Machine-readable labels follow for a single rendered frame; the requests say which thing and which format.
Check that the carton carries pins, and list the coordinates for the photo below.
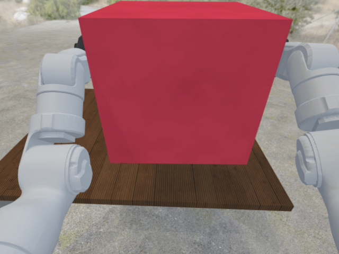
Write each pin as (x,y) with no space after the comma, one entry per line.
(182,82)

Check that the right robot upper arm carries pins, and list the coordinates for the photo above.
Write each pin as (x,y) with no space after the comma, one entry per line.
(317,162)

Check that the left robot hand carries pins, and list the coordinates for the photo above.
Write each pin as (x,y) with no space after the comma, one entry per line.
(80,43)

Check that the robot left forearm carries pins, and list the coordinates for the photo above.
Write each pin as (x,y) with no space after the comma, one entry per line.
(60,95)

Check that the table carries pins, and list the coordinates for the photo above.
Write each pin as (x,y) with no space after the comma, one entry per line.
(253,186)

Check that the left robot upper arm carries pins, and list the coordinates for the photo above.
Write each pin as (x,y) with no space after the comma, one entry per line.
(50,178)

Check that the robot right forearm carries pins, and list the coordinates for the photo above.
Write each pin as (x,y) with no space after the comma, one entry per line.
(312,70)

